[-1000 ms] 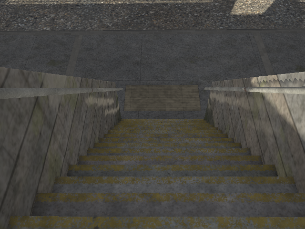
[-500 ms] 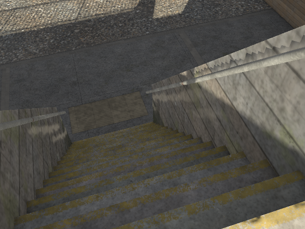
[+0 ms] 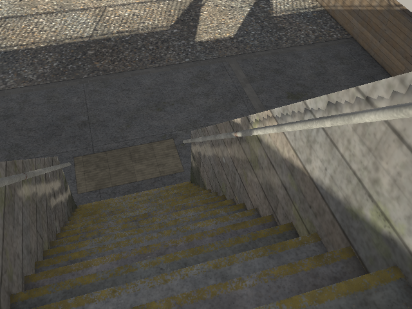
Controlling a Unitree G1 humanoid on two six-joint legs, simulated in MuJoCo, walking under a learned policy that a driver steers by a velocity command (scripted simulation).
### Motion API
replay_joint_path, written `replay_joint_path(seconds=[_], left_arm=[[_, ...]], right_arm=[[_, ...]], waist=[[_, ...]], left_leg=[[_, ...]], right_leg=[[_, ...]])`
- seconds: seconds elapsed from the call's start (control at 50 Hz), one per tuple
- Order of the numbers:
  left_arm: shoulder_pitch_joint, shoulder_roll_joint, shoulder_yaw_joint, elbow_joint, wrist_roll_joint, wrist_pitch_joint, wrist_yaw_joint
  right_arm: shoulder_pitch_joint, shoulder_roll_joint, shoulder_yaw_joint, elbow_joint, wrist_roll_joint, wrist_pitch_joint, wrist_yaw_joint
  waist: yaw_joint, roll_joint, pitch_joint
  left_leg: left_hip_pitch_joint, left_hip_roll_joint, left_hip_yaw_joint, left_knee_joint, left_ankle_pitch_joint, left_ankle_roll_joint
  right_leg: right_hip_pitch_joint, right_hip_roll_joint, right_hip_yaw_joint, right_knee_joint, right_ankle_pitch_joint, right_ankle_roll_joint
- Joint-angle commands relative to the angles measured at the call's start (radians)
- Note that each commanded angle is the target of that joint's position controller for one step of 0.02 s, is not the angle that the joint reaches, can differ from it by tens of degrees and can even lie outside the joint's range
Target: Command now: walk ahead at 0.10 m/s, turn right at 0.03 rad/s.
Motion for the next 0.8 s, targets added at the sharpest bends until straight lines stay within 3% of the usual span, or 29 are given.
replay_joint_path(seconds=[0.02,0.06,0.12,0.16,0.18,0.2,0.22,0.24,0.26,0.28,0.34,0.44,0.52,0.8], left_arm=[[0.081,0.103,0.032,-0.018,-0.021,0.022,0.030],[0.066,0.072,0.032,0.002,-0.004,0.048,0.033],[0.040,0.019,0.013,0.027,-0.002,0.036,0.027],[0.051,0.019,0.010,0.046,0.007,0.022,0.022],[0.053,0.023,0.007,0.049,0.022,0.020,0.018],[0.053,0.033,0.005,0.042,0.037,0.020,0.014],[0.056,0.043,0.001,0.034,0.038,0.021,0.014],[0.020,0.095,0.014,0.053,0.020,0.017,0.016],[-0.017,0.077,0.011,0.052,0.014,0.008,0.016],[-0.023,0.055,0.005,0.067,0.018,0.000,0.015],[-0.010,0.058,0.010,0.097,0.004,-0.018,0.011],[0.020,0.046,0.012,0.151,-0.001,0.005,0.018],[0.020,0.049,0.013,0.183,0.001,0.024,0.022],[0.033,0.029,0.007,0.269,0.004,0.035,0.021]], right_arm=[[0.108,-0.100,-0.013,-0.009,0.007,0.005,-0.002],[0.030,-0.110,-0.013,-0.020,-0.004,0.003,-0.003],[-0.050,-0.090,-0.013,-0.023,0.003,0.018,-0.019],[-0.047,-0.085,-0.012,-0.002,0.018,0.038,-0.037],[-0.024,-0.081,-0.012,0.016,0.029,0.045,-0.041],[0.001,-0.086,-0.016,0.035,0.034,0.047,-0.042],[0.011,-0.093,-0.021,0.050,0.030,0.051,-0.043],[0.040,-0.058,-0.018,0.044,0.030,0.055,-0.045],[0.042,-0.057,-0.017,0.060,0.018,0.057,-0.050],[0.054,-0.059,-0.019,0.067,0.017,0.059,-0.053],[0.078,-0.063,-0.017,0.095,0.017,0.070,-0.059],[0.093,-0.080,-0.014,0.124,0.029,0.064,-0.059],[0.111,-0.082,-0.011,0.140,0.028,0.066,-0.067],[0.176,-0.093,-0.003,0.203,0.029,0.068,-0.078]], waist=[[-0.034,0.224,-0.066],[-0.008,0.182,-0.007],[0.008,0.173,0.014],[0.019,0.140,-0.010],[0.018,0.119,-0.004],[0.010,0.089,0.021],[-0.006,0.065,0.047],[-0.055,-0.089,0.100],[-0.053,-0.111,0.112],[-0.061,-0.107,0.097],[-0.050,-0.028,0.048],[-0.032,0.024,0.022],[-0.032,0.023,0.016],[-0.036,0.020,0.057]], left_leg=[[0.284,0.294,-0.476,-0.293,-0.028,0.218],[0.153,0.258,-0.392,-0.339,-0.169,0.181],[0.052,0.165,-0.231,-0.359,-0.185,0.129],[0.048,0.140,-0.183,-0.339,-0.177,0.129],[0.042,0.118,-0.167,-0.332,-0.217,0.106],[0.043,0.104,-0.163,-0.326,-0.264,0.077],[0.065,0.081,-0.157,-0.304,-0.259,0.060],[0.159,0.016,-0.082,-0.289,-0.181,0.036],[0.242,0.016,-0.069,-0.239,-0.088,0.020],[0.274,0.018,-0.063,-0.224,-0.025,0.020],[0.284,0.026,-0.057,-0.221,0.133,0.027],[0.283,0.025,-0.047,-0.231,0.215,0.018],[0.294,0.027,-0.039,-0.229,0.243,0.009],[0.300,0.030,-0.029,-0.234,0.222,0.000]], right_leg=[[-0.301,-0.030,0.029,0.274,-0.120,0.038],[-0.269,-0.061,0.014,0.292,-0.054,0.040],[-0.120,-0.083,-0.029,0.055,0.055,0.018],[0.004,-0.061,-0.059,-0.152,0.258,0.005],[0.046,-0.055,-0.056,-0.228,0.347,0.002],[0.044,-0.072,-0.029,-0.274,0.358,-0.009],[0.010,-0.085,-0.022,-0.316,0.301,-0.021],[-0.152,-0.067,-0.005,-0.353,0.145,-0.035],[-0.201,-0.062,-0.002,-0.400,0.118,-0.030],[-0.186,-0.062,-0.002,-0.414,0.156,-0.016],[-0.059,-0.054,-0.011,-0.398,0.363,-0.011],[0.045,-0.048,-0.020,-0.387,0.537,-0.025],[0.077,-0.042,-0.030,-0.393,0.595,-0.026],[0.069,-0.026,-0.049,-0.423,0.561,-0.023]])
Velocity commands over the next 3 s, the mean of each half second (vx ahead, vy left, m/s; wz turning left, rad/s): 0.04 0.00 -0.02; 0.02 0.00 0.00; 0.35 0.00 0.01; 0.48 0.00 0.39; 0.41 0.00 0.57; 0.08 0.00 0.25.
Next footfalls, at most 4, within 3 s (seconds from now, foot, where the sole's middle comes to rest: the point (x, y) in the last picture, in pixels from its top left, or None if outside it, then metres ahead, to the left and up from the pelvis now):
0.20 right None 0.08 -0.15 -0.76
1.48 right None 0.24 -0.17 -0.76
2.16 left None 0.37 0.17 -1.00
2.86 right None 0.65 0.07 -1.24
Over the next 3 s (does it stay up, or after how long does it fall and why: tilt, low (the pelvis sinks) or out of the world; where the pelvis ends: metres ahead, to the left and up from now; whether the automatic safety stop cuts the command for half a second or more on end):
stays up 0.52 0.11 -0.46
